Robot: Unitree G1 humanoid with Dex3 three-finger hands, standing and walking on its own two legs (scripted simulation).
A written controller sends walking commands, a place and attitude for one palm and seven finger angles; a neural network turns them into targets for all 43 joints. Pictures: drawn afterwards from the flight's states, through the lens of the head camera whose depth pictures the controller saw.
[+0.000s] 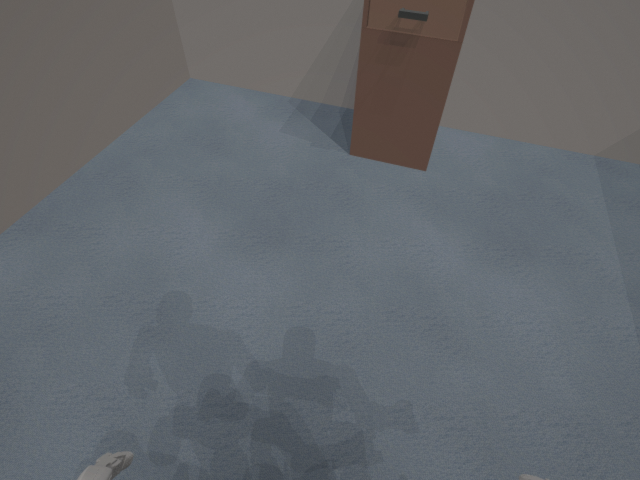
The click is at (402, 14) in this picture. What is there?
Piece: drawer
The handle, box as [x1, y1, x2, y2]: [398, 8, 428, 20]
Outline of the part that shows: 398,14 399,17 426,20 428,11 420,12 406,10 402,8 399,10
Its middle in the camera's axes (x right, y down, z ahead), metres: +0.35 -0.86 +1.47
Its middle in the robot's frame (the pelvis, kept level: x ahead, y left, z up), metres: +1.69 -0.27 -0.04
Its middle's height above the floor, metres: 0.72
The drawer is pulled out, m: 0.00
